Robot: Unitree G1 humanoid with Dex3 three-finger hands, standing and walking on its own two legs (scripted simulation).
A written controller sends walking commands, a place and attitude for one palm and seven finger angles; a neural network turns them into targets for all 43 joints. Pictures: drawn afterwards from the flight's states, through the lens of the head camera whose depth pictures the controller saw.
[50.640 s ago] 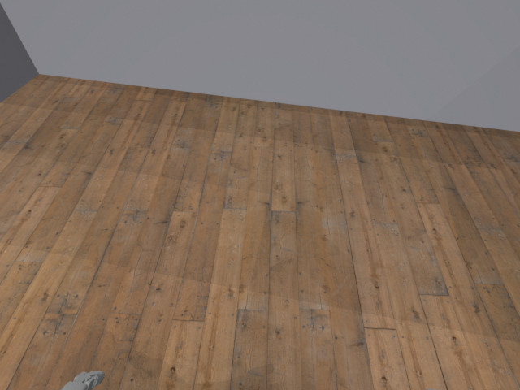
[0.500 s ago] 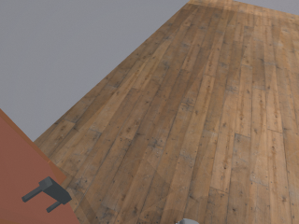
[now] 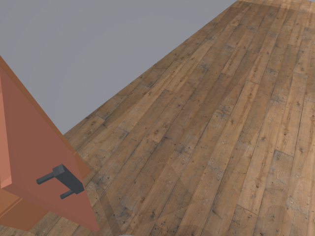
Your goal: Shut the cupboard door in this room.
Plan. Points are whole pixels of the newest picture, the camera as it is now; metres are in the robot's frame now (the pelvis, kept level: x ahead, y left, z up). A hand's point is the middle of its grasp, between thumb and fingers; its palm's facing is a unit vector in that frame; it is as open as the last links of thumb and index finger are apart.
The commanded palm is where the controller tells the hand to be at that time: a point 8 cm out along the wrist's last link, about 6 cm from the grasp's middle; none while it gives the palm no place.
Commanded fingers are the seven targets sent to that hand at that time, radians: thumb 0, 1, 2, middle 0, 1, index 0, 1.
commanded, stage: turn or walk to find it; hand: left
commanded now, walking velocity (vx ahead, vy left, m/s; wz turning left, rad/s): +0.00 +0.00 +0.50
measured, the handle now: (62, 184) +0.24 +0.28 -0.04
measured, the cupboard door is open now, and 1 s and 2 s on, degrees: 69 69 69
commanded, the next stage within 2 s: stand and wait in 0.84 s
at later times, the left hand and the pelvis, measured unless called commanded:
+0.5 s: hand out of the picture +0.05 +0.21 -0.16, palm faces +0.24 -0.93 -0.27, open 7.4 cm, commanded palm none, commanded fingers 0.00 0.90 0.90 -0.20 -0.30 -0.20 -0.30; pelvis -0.01 -0.01 -0.01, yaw +13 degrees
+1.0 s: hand out of the picture -0.08 +0.23 -0.18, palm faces +0.50 -0.83 -0.26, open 7.4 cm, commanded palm none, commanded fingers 0.00 0.90 0.90 -0.20 -0.30 -0.20 -0.30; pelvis -0.01 +0.02 -0.01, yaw +27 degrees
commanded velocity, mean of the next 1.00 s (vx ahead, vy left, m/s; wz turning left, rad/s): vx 0.00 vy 0.00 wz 0.43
